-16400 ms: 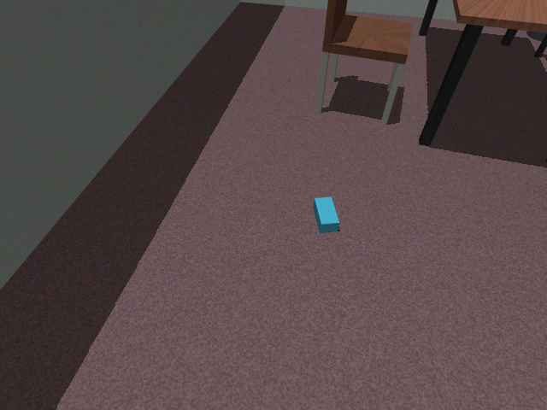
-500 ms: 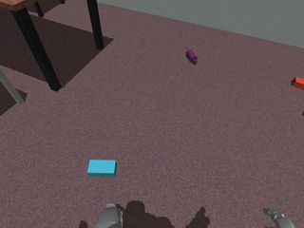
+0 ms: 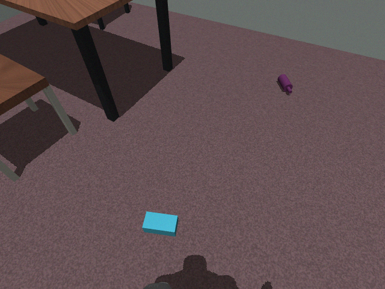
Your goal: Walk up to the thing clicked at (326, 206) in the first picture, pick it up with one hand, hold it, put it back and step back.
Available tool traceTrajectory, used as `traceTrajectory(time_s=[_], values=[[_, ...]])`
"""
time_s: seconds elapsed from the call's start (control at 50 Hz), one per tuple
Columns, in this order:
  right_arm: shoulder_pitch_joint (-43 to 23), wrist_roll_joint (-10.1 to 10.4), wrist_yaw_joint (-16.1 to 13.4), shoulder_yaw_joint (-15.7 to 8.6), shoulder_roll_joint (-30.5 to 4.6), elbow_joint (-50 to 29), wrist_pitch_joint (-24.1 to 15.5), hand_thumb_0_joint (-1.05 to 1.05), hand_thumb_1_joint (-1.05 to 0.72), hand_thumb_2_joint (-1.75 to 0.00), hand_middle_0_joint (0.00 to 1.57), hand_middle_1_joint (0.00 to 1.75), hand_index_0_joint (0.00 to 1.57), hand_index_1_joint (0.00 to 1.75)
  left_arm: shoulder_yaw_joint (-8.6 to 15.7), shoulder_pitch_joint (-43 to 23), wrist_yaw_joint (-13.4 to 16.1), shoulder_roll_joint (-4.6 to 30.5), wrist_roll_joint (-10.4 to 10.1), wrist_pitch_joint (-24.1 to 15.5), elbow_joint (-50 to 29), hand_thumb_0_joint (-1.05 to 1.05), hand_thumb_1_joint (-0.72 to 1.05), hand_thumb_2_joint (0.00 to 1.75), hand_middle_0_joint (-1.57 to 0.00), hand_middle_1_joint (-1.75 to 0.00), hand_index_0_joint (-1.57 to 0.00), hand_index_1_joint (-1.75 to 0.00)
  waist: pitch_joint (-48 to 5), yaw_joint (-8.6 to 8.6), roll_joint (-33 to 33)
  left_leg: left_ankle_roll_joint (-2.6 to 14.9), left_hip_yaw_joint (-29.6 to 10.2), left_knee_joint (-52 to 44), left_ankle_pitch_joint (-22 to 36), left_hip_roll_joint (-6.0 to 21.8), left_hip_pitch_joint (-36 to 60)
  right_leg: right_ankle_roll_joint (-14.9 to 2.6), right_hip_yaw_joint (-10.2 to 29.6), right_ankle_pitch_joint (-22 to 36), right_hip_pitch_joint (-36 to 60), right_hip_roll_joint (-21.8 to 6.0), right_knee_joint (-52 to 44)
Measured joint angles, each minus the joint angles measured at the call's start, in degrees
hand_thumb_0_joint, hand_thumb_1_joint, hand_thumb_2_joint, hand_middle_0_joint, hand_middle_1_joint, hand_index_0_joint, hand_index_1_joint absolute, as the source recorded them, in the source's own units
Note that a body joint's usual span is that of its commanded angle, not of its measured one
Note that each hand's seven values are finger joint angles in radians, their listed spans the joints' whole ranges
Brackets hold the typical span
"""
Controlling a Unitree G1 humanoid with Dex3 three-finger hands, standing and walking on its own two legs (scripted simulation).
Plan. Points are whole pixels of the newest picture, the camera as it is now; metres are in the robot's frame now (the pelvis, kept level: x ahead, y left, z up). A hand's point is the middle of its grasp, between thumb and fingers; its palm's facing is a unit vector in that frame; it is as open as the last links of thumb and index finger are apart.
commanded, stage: walk up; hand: left
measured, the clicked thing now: (160, 223) +0.50 +0.20 -0.72
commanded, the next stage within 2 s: stand in 1.96 s
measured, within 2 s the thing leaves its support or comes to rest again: neither
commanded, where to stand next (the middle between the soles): +0.11 -0.03 m, yaw -1 degrees
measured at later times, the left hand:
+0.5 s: hand (102, 280) +0.16 +0.23 -0.14, palm faces -0.06 -0.92 -0.38, open 7.4 cm
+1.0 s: hand out of the picture +0.06 +0.23 -0.15, palm faces +0.00 -0.94 -0.34, open 7.4 cm
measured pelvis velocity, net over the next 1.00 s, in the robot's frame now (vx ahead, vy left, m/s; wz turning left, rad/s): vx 0.01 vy -0.03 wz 0.02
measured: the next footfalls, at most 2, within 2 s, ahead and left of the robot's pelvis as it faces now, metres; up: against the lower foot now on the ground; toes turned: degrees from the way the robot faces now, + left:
right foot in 0.36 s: +0.18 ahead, -0.14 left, +0.00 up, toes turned -1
left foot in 0.68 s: +0.04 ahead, +0.09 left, +0.00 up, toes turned +3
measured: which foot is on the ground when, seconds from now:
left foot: down 0.00-0.40, up 0.42-0.66, down 0.68-1.00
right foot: up 0.00-0.34, down 0.36-0.72, up 0.74-0.88, down 0.90-1.00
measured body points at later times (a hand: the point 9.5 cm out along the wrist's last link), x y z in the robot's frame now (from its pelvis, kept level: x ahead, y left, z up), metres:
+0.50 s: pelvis +0.05 -0.03 +0.00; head +0.12 -0.04 +0.44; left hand +0.16 +0.27 -0.11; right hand +0.15 -0.34 -0.13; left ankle +0.03 +0.10 -0.67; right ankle +0.14 -0.13 -0.72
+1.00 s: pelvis +0.01 -0.03 +0.01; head +0.04 -0.02 +0.46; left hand +0.06 +0.28 -0.12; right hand +0.11 -0.34 -0.10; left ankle +0.00 +0.09 -0.72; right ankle +0.05 -0.16 -0.72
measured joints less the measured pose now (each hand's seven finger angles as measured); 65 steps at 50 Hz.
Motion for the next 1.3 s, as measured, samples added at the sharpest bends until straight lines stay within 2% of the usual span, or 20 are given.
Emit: traceTrajectory(time_s=[0.06,0.1,0.18,0.28,0.36,0.4,0.46,0.5,0.58,0.66,0.7,0.74,0.76,0.8,0.84,0.9,0.92,0.96,1.08,1.3], values=[[-0.1,1.11,-0.77,0.86,0.71,-2.15,-2.01,0.0,-0.9,-0.9,0.2,0.3,0.21,0.3,-1.78,-3.2,0.27,-1.86,-0.49,0.82,-0.21,0.01,0.9,0.89,-0.2,-0.3,-0.2,-0.3,-0.39,-1.98,1.46,0.8,-1.68,-0.23,-1.53,0.91,1.86,-2.28,3.0,-1.16,-8.65,5.07,16.39],[0.17,1.54,-1.35,1.84,1.48,-2.71,-2.51,0.0,-0.9,-0.9,0.2,0.3,0.21,0.3,-2.18,-5.12,0.13,-1.86,-0.96,0.46,-1.53,0.01,0.9,0.89,-0.2,-0.3,-0.2,-0.3,-0.5,-2.2,0.19,0.63,-1.73,-3.16,-0.85,0.75,4.46,-2.83,4.14,1.8,-13.43,5.59,19.3],[0.19,1.57,-2.53,3.03,1.93,-2.86,-3.07,0.0,-0.9,-0.9,0.2,0.3,0.21,0.3,-1.9,-8.79,0.17,-1.48,-1.47,0.01,-3.36,0.01,0.9,0.89,-0.2,-0.3,-0.2,-0.3,-0.01,-2.14,-2.64,0.55,-1.46,-5.86,-0.79,0.21,7.38,-1.87,4.61,7.6,-19.9,4.2,14.97],[-1.95,1.42,-3.89,3.25,0.95,-2.66,-2.48,0.0,-0.9,-0.9,0.2,0.3,0.21,0.3,-2.0,-13.31,0.83,-2.32,-1.74,0.69,-2.14,0.0,0.9,0.89,-0.2,-0.3,-0.2,-0.3,2.06,-2.31,-3.4,0.0,-0.95,-4.36,-2.46,0.24,7.19,-0.84,2.25,14.26,-20.53,3.03,1.8],[-3.29,1.98,-4.36,2.97,-0.2,-2.73,-0.64,0.0,-0.9,-0.9,0.2,0.3,0.21,0.3,-2.37,-14.83,0.67,-3.08,-1.17,1.45,-0.85,0.0,0.9,0.89,-0.2,-0.3,-0.2,-0.3,2.25,-2.86,-1.99,-1.1,-0.86,0.86,-5.84,0.71,4.5,-1.18,0.62,16.29,-15.82,4.61,-7.53],[-4.98,2.42,-4.72,2.57,-1.21,-1.92,0.51,0.0,-0.9,-0.9,0.2,0.3,0.21,0.3,-2.45,-15.92,0.68,-4.25,-0.52,1.52,-0.13,0.0,0.9,0.89,-0.2,-0.3,-0.2,-0.3,3.33,-2.98,1.34,-1.08,-1.82,5.2,-7.33,2.86,2.43,-0.83,-0.46,15.16,-15.34,6.69,-8.25],[-6.59,2.55,-5.4,2.57,-0.93,-1.2,1.75,0.0,-0.9,-0.9,0.2,0.3,0.21,0.3,-2.85,-17.54,0.56,-4.3,-0.31,1.71,-0.93,0.0,0.9,0.89,-0.2,-0.3,-0.2,-0.3,5.06,-2.79,1.41,-0.12,-3.04,15.16,-16.3,0.48,-1.64,-1.51,-0.34,15.68,-16.33,5.87,-7.13],[-6.96,2.61,-5.25,2.71,-0.81,-0.57,2.28,0.0,-0.9,-0.9,0.2,0.3,0.21,0.3,-2.89,-18.39,0.76,-4.39,-0.08,2.02,-1.51,0.0,0.9,0.89,-0.2,-0.3,-0.2,-0.3,5.27,-2.39,0.98,0.2,-3.37,20.48,-19.06,-1.17,-3.51,-1.73,0.04,16.47,-16.76,5.06,-7.68],[-6.08,2.33,-4.77,2.65,-0.88,0.6,2.6,0.0,-0.9,-0.9,0.2,0.3,0.21,0.3,-2.84,-19.25,1.15,-4.34,0.76,2.62,-2.13,0.0,0.9,0.89,-0.2,-0.3,-0.2,-0.3,3.77,-1.87,1.25,-0.21,-4.1,22.96,-16.36,-1.91,-3.6,-1.7,-0.1,17.81,-18.08,4.88,-8.61],[-3.84,1.41,-4.23,2.7,-0.82,3.18,2.02,0.0,-0.9,-0.9,0.2,0.3,0.21,0.3,-2.7,-19.56,1.07,-3.82,1.03,3.27,-1.74,0.0,0.9,0.89,-0.2,-0.3,-0.2,-0.3,1.1,-2.21,1.63,-0.82,-2.63,8.01,-13.93,-0.18,2.65,-1.51,-1.85,17.76,-18.95,5.03,-7.75],[-3.18,0.6,-4.31,2.54,0.31,5.16,1.51,0.0,-0.9,-0.9,0.2,0.3,0.21,0.3,-2.45,-19.84,0.93,-2.83,0.52,3.8,-0.96,0.0,0.9,0.89,-0.2,-0.3,-0.2,-0.3,0.87,-2.04,-0.91,-0.17,-1.35,2.06,-8.6,-1.44,5.68,-1.02,-1.13,16.9,-19.16,3.59,-5.68],[-2.19,-0.4,-4.1,2.91,1.26,6.46,1.44,0.0,-0.9,-0.9,0.2,0.3,0.21,0.3,-2.15,-18.7,1.03,-2.72,-0.08,4.23,0.66,0.0,0.9,0.89,-0.2,-0.3,-0.2,-0.3,-0.39,-1.76,-2.45,0.32,-0.55,0.81,-7.72,-1.88,6.92,-0.78,1.13,10.7,-18.99,4.35,-4.06],[-1.69,-0.52,-3.9,3.09,1.31,6.93,1.35,0.0,-0.9,-0.9,0.2,0.3,0.21,0.3,-2.13,-18.03,0.98,-2.93,-0.17,4.34,1.82,0.0,0.9,0.89,-0.2,-0.3,-0.2,-0.3,-1.34,-2.44,-1.9,0.51,-1.28,0.46,-7.51,-1.3,6.96,-0.81,1.66,7.43,-18.7,5.52,-3.03],[-1.28,-0.72,-3.8,3.29,1.54,7.86,1.03,0.0,-0.9,-0.9,0.2,0.3,0.21,0.3,-2.03,-17.27,0.48,-2.88,-0.49,4.38,3.85,0.0,0.9,0.89,-0.2,-0.3,-0.2,-0.3,-2.16,-3.17,-1.35,0.54,-2.52,-1.15,-6.5,-0.44,7.55,-1.11,2.79,6.02,-17.12,6.82,-1.57],[-1.68,-0.78,-3.79,3.51,1.79,8.3,0.54,0.0,-0.9,-0.9,0.2,0.3,0.21,0.3,-1.79,-16.41,0.18,-2.48,-0.91,4.04,5.01,0.01,0.9,0.89,-0.2,-0.3,-0.2,-0.3,-2.44,-2.42,-1.77,0.2,-2.09,-2.89,-5.43,0.04,7.94,-1.41,4.14,6.81,-15.09,7.07,-2.53],[-3.52,-0.48,-3.53,3.39,1.58,8.01,0.08,0.0,-0.9,-0.9,0.2,0.3,0.21,0.3,-1.71,-15.53,0.2,-2.13,-0.91,3.4,6.98,0.01,0.9,0.89,-0.2,-0.3,-0.2,-0.3,-2.02,-1.66,-1.76,-0.3,-1.32,-2.64,-5.34,0.82,7.28,-1.29,3.13,9.0,-9.63,6.39,-9.99],[-4.59,-0.29,-3.5,3.26,1.28,7.9,0.21,0.0,-0.9,-0.9,0.2,0.3,0.21,0.3,-1.75,-15.53,0.43,-2.43,-0.78,3.06,7.87,0.01,0.9,0.89,-0.2,-0.3,-0.2,-0.3,-1.46,-1.42,-1.04,-0.53,-1.14,-1.99,-5.6,1.56,7.06,-0.43,2.94,13.13,-8.36,6.85,-12.88],[-6.52,0.28,-3.62,2.96,0.62,7.51,0.54,0.0,-0.9,-0.9,0.2,0.3,0.21,0.3,-2.26,-15.7,0.72,-3.51,-0.36,2.33,9.3,0.01,0.9,0.89,-0.2,-0.3,-0.2,-0.3,-0.12,-1.88,1.28,-0.93,-2.0,-1.44,-5.57,3.15,7.13,0.59,1.98,15.43,-6.76,8.26,-15.5],[-7.76,0.36,-3.13,2.79,0.5,7.98,0.54,0.0,-0.9,-0.9,0.2,0.3,0.21,0.3,-3.78,-14.79,0.12,-4.5,-0.18,1.63,11.02,0.01,0.9,0.89,-0.2,-0.3,-0.2,-0.3,-2.84,-1.66,1.11,-0.67,-1.55,-5.56,-3.4,1.45,8.56,0.67,2.43,14.68,-7.42,6.62,-14.83],[-8.06,0.27,-2.47,3.36,1.42,11.12,0.09,0.0,-0.9,-0.9,0.2,0.3,0.21,0.3,-4.0,-16.45,0.21,-4.98,-0.2,0.06,12.83,0.01,0.9,0.89,-0.2,-0.3,-0.2,-0.3,-4.89,-1.6,1.79,-1.42,-1.1,-11.45,-1.12,1.8,11.46,0.64,2.81,16.47,-5.2,6.96,-19.62]])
